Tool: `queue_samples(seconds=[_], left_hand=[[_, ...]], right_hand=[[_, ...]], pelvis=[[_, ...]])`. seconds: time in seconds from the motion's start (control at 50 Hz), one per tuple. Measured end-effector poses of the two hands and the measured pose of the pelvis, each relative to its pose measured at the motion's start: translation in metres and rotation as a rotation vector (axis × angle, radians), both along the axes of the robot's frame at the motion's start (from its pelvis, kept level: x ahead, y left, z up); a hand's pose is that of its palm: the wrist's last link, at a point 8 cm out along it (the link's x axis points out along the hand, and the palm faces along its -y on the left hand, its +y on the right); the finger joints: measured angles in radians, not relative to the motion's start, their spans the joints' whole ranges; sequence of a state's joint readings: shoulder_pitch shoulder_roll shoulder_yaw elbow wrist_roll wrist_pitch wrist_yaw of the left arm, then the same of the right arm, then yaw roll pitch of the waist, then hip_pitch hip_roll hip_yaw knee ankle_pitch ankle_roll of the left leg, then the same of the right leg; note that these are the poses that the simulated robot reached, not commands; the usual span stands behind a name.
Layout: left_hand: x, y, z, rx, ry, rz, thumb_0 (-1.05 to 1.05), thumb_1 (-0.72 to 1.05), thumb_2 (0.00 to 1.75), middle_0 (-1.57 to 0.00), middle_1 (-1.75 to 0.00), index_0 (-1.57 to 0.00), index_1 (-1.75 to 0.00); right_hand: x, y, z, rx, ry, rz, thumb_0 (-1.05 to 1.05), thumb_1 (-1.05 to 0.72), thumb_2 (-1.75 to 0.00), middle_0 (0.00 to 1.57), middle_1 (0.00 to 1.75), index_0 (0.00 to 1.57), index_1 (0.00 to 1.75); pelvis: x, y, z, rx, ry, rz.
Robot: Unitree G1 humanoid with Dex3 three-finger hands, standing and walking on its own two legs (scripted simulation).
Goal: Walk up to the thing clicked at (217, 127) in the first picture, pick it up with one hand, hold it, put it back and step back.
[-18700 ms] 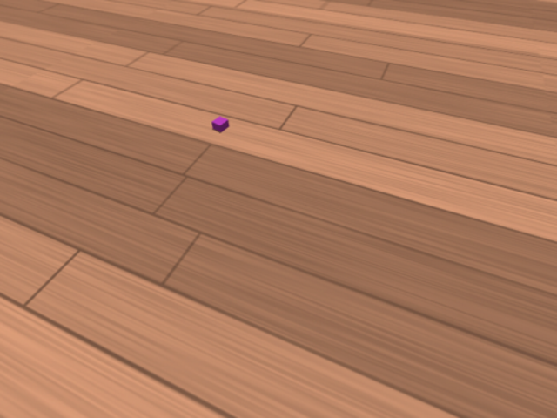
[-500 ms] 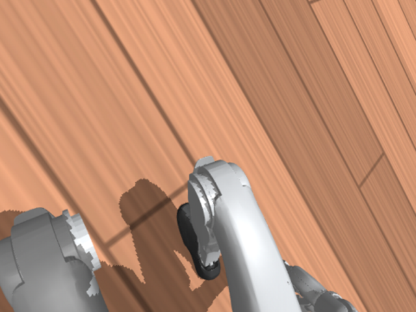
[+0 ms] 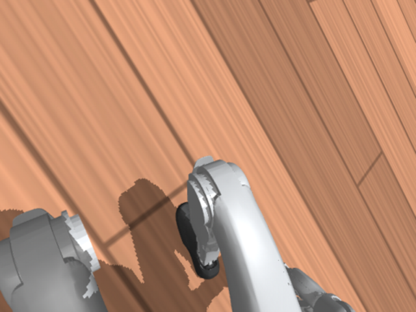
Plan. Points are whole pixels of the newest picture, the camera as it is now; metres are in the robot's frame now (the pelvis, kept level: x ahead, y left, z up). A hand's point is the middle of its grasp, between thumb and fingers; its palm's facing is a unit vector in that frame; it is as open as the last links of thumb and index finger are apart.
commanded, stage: settle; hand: left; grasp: from above
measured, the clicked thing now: out of the picture +0.45 +0.36 -0.27
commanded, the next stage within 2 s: lift in 0.90 s
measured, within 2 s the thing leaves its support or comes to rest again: leaves its support in 0.26 s
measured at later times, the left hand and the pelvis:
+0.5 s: hand out of the picture +0.45 +0.38 -0.18, palm faces -0.38 -0.14 -0.91, open 9.7 cm; pelvis +0.00 +0.00 +0.01, yaw +2 degrees
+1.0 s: hand out of the picture +0.44 +0.38 -0.10, palm faces -0.43 -0.10 -0.90, open 9.7 cm; pelvis -0.01 -0.01 +0.03, yaw +5 degrees
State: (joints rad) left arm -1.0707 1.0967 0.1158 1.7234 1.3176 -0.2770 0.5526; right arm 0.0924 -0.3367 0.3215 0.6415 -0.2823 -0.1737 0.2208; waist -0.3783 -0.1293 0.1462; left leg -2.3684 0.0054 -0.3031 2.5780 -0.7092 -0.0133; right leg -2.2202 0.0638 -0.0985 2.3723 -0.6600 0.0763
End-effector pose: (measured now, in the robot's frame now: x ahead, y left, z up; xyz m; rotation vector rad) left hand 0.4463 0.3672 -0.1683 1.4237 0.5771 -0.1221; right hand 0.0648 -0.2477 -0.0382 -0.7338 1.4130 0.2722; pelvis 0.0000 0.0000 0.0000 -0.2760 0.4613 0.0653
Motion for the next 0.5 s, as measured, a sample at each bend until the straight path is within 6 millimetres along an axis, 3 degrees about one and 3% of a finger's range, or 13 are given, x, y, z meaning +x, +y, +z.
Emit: queue_samples(seconds=[0.3, 0.5], left_hand=[[0.001, 0.008, 0.009, 0.003, -0.003, 0.007, 0.00, 0.03, 0.32, -0.85, -0.29, -0.87, -0.28], [0.002, 0.018, 0.049, 0.033, -0.038, 0.007, 0.00, 0.03, 0.31, -0.87, -0.25, -0.88, -0.25]], right_hand=[[0.002, -0.001, -0.002, -0.003, 0.002, -0.025, 0.00, -0.91, -0.90, 0.20, 0.30, 0.20, 0.30], [0.010, -0.016, 0.000, -0.010, -0.028, -0.102, 0.00, -0.91, -0.90, 0.20, 0.30, 0.20, 0.30]], pelvis=[[0.002, 0.000, 0.001, 0.000, 0.019, 0.006], [0.004, -0.001, 0.008, 0.013, 0.063, 0.024]])
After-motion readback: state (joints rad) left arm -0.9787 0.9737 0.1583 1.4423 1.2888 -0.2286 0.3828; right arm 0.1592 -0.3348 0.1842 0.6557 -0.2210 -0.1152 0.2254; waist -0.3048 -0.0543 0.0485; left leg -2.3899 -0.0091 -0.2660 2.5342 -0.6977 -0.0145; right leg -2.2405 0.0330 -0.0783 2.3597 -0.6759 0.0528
